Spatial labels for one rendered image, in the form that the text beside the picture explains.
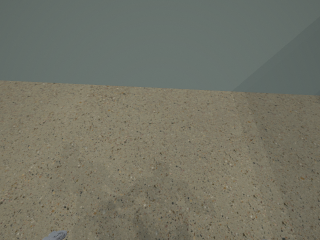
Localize left robot hand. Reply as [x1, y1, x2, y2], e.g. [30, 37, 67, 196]
[42, 230, 67, 240]

